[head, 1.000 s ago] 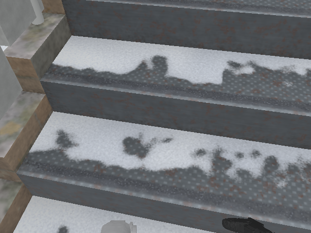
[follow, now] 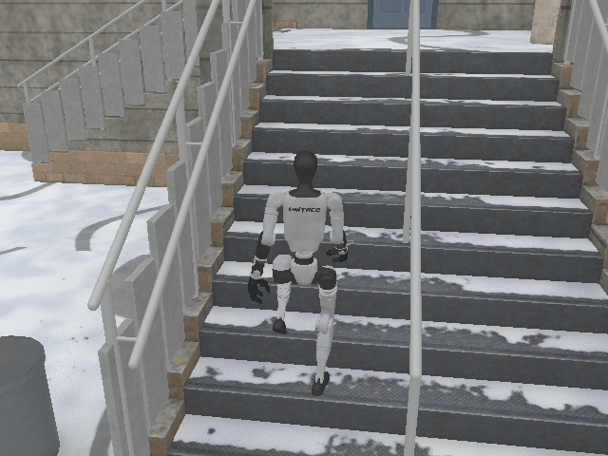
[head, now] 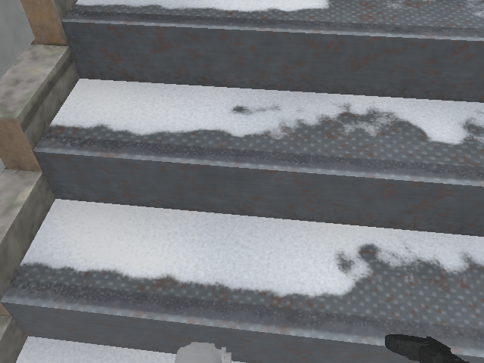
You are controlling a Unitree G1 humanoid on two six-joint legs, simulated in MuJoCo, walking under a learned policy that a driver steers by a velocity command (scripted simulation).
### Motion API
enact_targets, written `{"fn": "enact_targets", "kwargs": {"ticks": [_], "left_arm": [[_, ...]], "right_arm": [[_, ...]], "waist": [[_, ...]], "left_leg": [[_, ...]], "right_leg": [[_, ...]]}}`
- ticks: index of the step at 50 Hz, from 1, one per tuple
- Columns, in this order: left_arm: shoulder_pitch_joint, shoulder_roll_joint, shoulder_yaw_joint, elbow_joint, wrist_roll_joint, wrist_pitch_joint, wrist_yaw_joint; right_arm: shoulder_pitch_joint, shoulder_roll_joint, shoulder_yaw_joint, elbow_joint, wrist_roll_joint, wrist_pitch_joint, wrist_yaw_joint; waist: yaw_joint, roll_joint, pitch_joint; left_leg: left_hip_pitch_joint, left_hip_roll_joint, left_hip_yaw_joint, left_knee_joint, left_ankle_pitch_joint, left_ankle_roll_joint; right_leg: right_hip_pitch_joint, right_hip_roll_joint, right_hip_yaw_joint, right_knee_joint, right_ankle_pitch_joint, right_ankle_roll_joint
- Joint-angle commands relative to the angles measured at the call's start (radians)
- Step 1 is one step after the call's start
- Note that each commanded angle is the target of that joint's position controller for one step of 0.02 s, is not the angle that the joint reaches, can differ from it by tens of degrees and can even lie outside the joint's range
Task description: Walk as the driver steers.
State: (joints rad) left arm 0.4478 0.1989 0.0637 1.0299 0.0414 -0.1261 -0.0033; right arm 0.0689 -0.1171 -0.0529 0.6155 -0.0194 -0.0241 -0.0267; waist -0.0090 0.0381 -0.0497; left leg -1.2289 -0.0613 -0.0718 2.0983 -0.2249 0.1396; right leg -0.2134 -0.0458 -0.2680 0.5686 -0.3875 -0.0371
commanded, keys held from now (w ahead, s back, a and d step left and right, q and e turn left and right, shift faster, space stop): w+q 0.06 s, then w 0.08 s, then no key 0.10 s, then e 0.76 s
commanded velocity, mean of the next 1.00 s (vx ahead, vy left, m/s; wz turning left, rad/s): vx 0.19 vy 0.00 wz -0.17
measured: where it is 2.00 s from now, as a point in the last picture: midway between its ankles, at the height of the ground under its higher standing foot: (225, 130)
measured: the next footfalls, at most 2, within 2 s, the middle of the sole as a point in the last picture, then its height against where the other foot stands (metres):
left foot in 0.22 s outside the picture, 0.17 m higher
right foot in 0.84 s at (319, 299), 0.17 m higher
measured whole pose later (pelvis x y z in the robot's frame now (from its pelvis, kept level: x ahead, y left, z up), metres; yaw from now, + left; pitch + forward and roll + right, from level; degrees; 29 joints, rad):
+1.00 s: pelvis +0.41 -0.03 +0.25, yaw -15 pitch +0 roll -1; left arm 0.13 0.19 0.06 0.65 0.03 0.07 0.06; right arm 0.22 -0.21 -0.04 0.68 -0.05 -0.03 -0.01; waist 0.00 0.00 0.01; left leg -0.57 0.03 -0.03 1.62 -0.11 0.02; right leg -0.75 0.06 -0.13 1.16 -0.42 -0.13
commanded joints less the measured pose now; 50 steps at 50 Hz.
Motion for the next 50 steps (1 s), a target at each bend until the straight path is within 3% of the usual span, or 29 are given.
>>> {"fn": "enact_targets", "kwargs": {"ticks": [1,3,6,7,8,10,11,12,13,14,15,17,20,22,24,27,33,35,37,38,39,41,43,44,45,46,47,48,50], "left_arm": [[-0.021,0.073,-0.005,-0.037,0.01,-0.042,-0.012],[0.052,0.039,-0.02,-0.02,-0.001,-0.024,0.005],[0.106,0.078,-0.019,-0.008,-0.039,-0.004,0.051],[0.066,0.06,-0.036,-0.05,-0.07,-0.007,0.055],[0.094,0.164,-0.014,-0.053,-0.078,-0.022,0.058],[0.043,0.292,0.032,-0.092,-0.107,-0.016,0.033],[0.026,0.274,0.038,-0.128,-0.105,-0.031,0.013],[0.039,0.149,0.014,-0.209,-0.096,-0.039,-0.027],[0.003,0.137,0.027,-0.213,-0.061,-0.029,-0.041],[-0.026,0.037,0.014,-0.268,-0.05,-0.013,-0.037],[-0.084,0.019,0.009,-0.3,-0.038,-0.005,-0.017],[-0.132,-0.054,-0.013,-0.351,-0.011,0.004,0.018],[-0.098,-0.111,-0.041,-0.363,-0.021,0.032,0.026],[-0.118,-0.077,-0.037,-0.364,-0.027,0.056,0.042],[-0.153,-0.088,-0.032,-0.344,-0.038,0.076,0.066],[-0.302,-0.114,-0.044,-0.412,-0.015,0.095,0.081],[-0.519,-0.131,-0.061,-0.558,0.002,0.143,0.044],[-0.542,-0.133,-0.061,-0.587,0.01,0.157,0.032],[-0.545,-0.132,-0.074,-0.605,-0.009,0.173,0.01],[-0.583,-0.124,-0.072,-0.608,-0.019,0.18,0.002],[-0.576,-0.12,-0.068,-0.593,-0.017,0.188,0.001],[-0.415,-0.122,-0.067,-0.522,-0.048,0.189,0.015],[-0.207,-0.026,-0.033,-0.468,-0.055,0.17,0.032],[-0.111,0.047,-0.003,-0.444,-0.044,0.174,0.041],[-0.165,0.183,0.046,-0.483,-0.028,0.192,0.053],[-0.315,0.207,0.061,-0.528,-0.008,0.205,0.061],[-0.381,0.165,0.046,-0.513,0.004,0.204,0.064],[-0.405,0.079,0.022,-0.471,-0.011,0.193,0.069],[-0.434,-0.011,-0.009,-0.428,-0.005,0.168,0.068]], "right_arm": [[-0.13,0.05,0.036,-0.117,-0.005,0.011,-0.021],[-0.239,0.053,0.056,-0.167,-0.01,0.017,-0.007],[-0.244,0.042,0.08,-0.197,0.009,0.036,0.031],[-0.189,0.018,0.07,-0.129,0.024,0.029,0.041],[-0.071,0.045,0.07,-0.099,0.036,0.03,0.032],[0.212,-0.046,0.043,-0.022,0.015,0.018,0.018],[0.257,-0.106,0.019,0.001,-0.001,0.003,0.025],[0.306,-0.249,-0.025,0.058,-0.022,0.007,0.023],[0.272,-0.313,-0.063,0.06,-0.029,0.02,-0.001],[0.164,-0.287,-0.058,0.07,-0.024,0.009,0.003],[0.13,-0.214,-0.044,0.115,-0.009,-0.006,0.006],[0.187,-0.073,-0.006,0.237,-0.002,-0.038,0.01],[0.25,-0.036,0.007,0.319,-0.02,-0.062,0.004],[0.205,-0.061,0.012,0.303,-0.012,-0.08,0.008],[0.294,-0.084,0.019,0.31,-0.017,-0.111,0.01],[0.357,-0.145,0.004,0.324,-0.012,-0.127,0.014],[0.434,-0.135,0.008,0.318,-0.006,-0.102,-0.021],[0.451,-0.135,0.005,0.312,-0.007,-0.095,-0.049],[0.438,-0.236,-0.028,0.27,0.001,-0.082,-0.065],[0.46,-0.229,-0.031,0.26,0.002,-0.073,-0.068],[0.48,-0.219,-0.031,0.257,0.003,-0.06,-0.07],[0.39,-0.238,-0.027,0.222,0.017,-0.05,-0.052],[0.353,-0.312,-0.038,0.212,0.032,-0.041,-0.014],[0.26,-0.317,-0.039,0.134,0.022,-0.049,0.009],[0.107,-0.275,-0.033,0.022,0.022,-0.053,0.038],[0.121,-0.153,-0.003,-0.005,-0.022,-0.053,0.053],[0.13,-0.118,0.007,-0.041,-0.022,-0.037,0.048],[0.156,-0.101,0.011,-0.051,-0.03,-0.022,0.028],[0.239,-0.041,0.03,-0.029,-0.056,-0.009,-0.008]], "waist": [[-0.032,-0.053,0.173],[-0.018,-0.014,0.187],[0.0,-0.113,0.106],[-0.01,-0.021,0.021],[-0.053,-0.144,-0.078],[-0.166,-0.273,-0.293],[-0.175,-0.299,-0.367],[-0.141,-0.038,-0.424],[-0.127,-0.011,-0.5],[-0.046,-0.065,-0.404],[-0.025,-0.151,-0.237],[0.026,-0.107,0.016],[0.069,-0.075,0.04],[0.095,-0.076,0.078],[0.042,0.003,0.018],[0.014,0.012,0.057],[-0.008,0.026,0.093],[-0.017,0.099,0.06],[-0.027,0.114,0.011],[-0.061,0.095,0.022],[-0.065,0.074,0.014],[-0.002,0.119,-0.05],[0.109,0.199,-0.199],[0.17,0.075,-0.231],[0.211,-0.333,-0.278],[0.116,-0.211,-0.298],[0.05,-0.127,-0.209],[-0.019,-0.055,-0.013],[-0.084,-0.052,0.087]], "left_leg": [[-0.272,0.015,0.007,0.138,-0.17,0.036],[-0.208,0.045,0.101,-0.128,-0.188,0.027],[0.138,0.128,0.267,-0.567,-0.149,0.036],[0.434,0.049,0.371,-0.728,-0.128,0.051],[0.611,0.003,0.4,-0.765,-0.104,0.054],[0.789,-0.073,0.343,-1.042,-0.117,0.082],[0.96,-0.036,0.14,-1.228,-0.063,0.1],[1.276,0.266,-0.431,-1.404,0.24,0.279],[1.263,0.364,-0.775,-1.686,0.377,0.281],[1.172,0.363,-0.644,-1.673,0.247,0.269],[1.052,0.346,-0.517,-1.632,0.136,0.222],[0.848,0.305,-0.35,-1.596,0.258,0.155],[0.894,0.28,-0.137,-1.654,0.382,0.101],[0.827,0.271,-0.007,-1.712,0.432,0.036],[0.914,0.305,0.055,-1.74,0.62,0.041],[1.063,0.346,0.043,-1.802,0.333,0.047],[1.17,0.305,0.143,-1.844,0.241,0.001],[1.253,0.309,0.143,-1.853,0.337,0.028],[1.361,0.358,0.18,-1.958,0.439,0.063],[1.374,0.37,0.179,-1.984,0.49,0.074],[1.429,0.377,0.206,-1.95,0.561,0.072],[1.323,0.385,0.325,-1.766,1.289,0.037],[1.156,0.308,0.345,-1.417,1.604,-0.04],[0.85,0.236,0.33,-1.156,1.234,-0.096],[0.56,0.002,0.255,-0.611,0.027,-0.143],[0.526,0.028,-0.038,-0.303,-0.026,-0.136],[0.521,0.053,-0.055,-0.273,0.043,-0.132],[0.486,0.077,-0.023,-0.312,0.099,-0.128],[0.453,0.068,-0.006,-0.26,0.152,-0.109]], "right_leg": [[0.079,-0.265,0.187,-0.426,0.162,-0.083],[0.074,-0.174,0.097,-0.467,0.162,-0.051],[0.092,-0.179,0.027,-0.666,0.46,-0.13],[0.062,-0.143,-0.029,-0.576,1.015,-0.141],[0.13,-0.234,-0.001,-0.426,1.657,-0.17],[0.388,-0.255,0.034,0.027,2.062,-0.119],[0.301,-0.208,0.085,0.244,1.748,-0.085],[-0.19,0.015,0.129,0.753,0.705,0.006],[-0.299,0.131,0.342,1.202,0.205,0.03],[-0.405,0.093,0.43,1.319,0.237,0.02],[-0.48,0.064,0.4,1.309,0.269,0.008],[-0.621,0.066,0.424,1.405,0.19,-0.022],[-0.757,0.107,0.476,1.39,0.168,-0.049],[-0.734,0.1,0.45,1.19,0.153,-0.024],[-0.799,0.153,0.355,1.4,0.176,-0.02],[-1.09,0.125,0.364,1.649,0.103,-0.035],[-1.172,0.045,0.247,1.399,0.042,-0.005],[-1.145,0.008,0.228,1.281,0.047,0.017],[-1.033,-0.074,0.166,1.012,-0.11,-0.011],[-0.948,-0.072,0.125,0.905,-0.16,-0.029],[-0.903,-0.065,0.103,0.827,-0.196,-0.043],[-0.573,0.034,-0.013,0.728,-0.28,-0.104],[-0.156,0.131,0.123,0.544,-0.097,-0.16],[0.041,0.057,0.412,0.354,-0.181,-0.218],[0.072,-0.164,1.005,-0.058,-0.257,-0.364],[-0.062,-0.203,1.117,-0.201,-0.274,-0.348],[-0.213,-0.193,1.037,-0.183,-0.396,-0.293],[-0.394,-0.155,0.912,-0.072,-0.389,-0.228],[-0.534,-0.059,0.709,0.051,-0.285,-0.177]]}}
Velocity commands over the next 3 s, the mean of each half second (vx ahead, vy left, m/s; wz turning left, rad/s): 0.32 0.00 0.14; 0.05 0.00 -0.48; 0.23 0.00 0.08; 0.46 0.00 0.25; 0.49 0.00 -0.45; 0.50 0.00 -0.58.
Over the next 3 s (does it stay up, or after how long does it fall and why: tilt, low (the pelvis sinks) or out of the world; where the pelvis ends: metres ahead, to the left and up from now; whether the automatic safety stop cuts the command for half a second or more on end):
stays up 1.42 0.14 0.78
